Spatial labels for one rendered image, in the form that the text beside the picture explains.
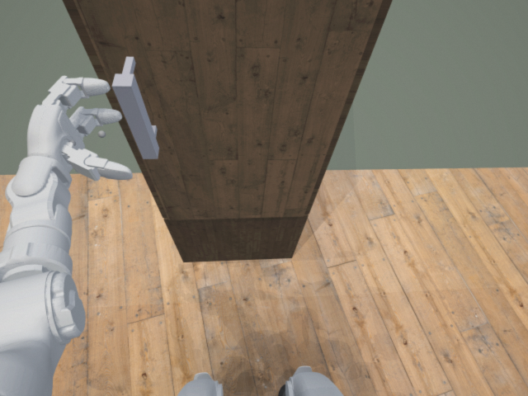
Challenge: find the handle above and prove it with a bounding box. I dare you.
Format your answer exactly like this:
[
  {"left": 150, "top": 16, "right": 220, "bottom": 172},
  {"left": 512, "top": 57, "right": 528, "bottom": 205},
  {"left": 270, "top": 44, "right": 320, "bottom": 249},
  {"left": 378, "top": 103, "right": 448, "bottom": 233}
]
[{"left": 112, "top": 57, "right": 159, "bottom": 159}]

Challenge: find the right robot thigh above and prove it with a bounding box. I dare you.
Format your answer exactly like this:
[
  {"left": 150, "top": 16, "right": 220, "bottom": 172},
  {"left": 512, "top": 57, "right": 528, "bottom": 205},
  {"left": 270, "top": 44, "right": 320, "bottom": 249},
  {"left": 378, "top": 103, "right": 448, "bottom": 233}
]
[{"left": 285, "top": 372, "right": 344, "bottom": 396}]

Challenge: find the left robot upper arm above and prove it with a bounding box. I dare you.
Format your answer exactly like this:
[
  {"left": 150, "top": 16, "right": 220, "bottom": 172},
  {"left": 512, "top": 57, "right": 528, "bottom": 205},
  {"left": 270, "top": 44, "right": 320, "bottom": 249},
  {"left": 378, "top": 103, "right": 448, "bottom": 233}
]
[{"left": 0, "top": 271, "right": 86, "bottom": 396}]

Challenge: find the cupboard door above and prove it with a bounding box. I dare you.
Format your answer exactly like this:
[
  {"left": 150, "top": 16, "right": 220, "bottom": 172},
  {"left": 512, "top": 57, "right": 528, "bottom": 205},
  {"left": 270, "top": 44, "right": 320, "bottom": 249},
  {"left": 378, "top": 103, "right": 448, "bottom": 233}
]
[{"left": 74, "top": 0, "right": 383, "bottom": 220}]

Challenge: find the left robot hand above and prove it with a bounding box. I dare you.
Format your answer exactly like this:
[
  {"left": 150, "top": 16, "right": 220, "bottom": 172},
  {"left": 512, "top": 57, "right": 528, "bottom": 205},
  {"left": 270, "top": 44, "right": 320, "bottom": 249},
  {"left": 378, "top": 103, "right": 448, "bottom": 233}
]
[{"left": 27, "top": 76, "right": 133, "bottom": 181}]

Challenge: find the left robot forearm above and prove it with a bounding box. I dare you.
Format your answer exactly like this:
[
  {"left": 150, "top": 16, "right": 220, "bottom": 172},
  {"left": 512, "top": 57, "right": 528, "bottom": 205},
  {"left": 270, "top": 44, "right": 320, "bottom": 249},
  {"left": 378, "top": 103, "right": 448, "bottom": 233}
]
[{"left": 0, "top": 156, "right": 73, "bottom": 283}]

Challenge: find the robot right shin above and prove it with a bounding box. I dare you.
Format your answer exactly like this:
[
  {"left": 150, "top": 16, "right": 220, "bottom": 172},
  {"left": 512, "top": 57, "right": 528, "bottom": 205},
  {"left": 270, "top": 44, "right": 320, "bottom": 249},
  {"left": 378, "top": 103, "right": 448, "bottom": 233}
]
[{"left": 292, "top": 366, "right": 313, "bottom": 377}]

